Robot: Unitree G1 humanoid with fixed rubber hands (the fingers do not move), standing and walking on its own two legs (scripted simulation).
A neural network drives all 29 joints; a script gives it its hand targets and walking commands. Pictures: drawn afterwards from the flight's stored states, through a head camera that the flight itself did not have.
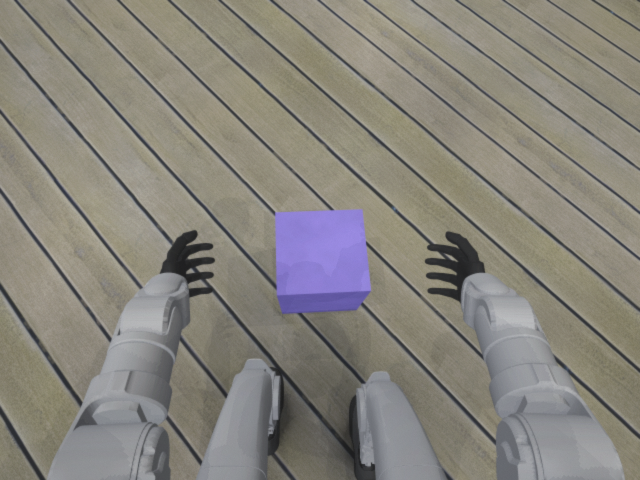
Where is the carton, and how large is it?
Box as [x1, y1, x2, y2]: [275, 209, 370, 313]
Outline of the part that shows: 362,209 275,212 277,297 282,313 356,309 370,291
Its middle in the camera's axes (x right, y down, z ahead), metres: +0.00 +0.08 +1.01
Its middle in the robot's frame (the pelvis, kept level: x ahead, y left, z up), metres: +0.51 -0.01 -0.55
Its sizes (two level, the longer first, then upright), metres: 0.210 0.200 0.250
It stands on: the floor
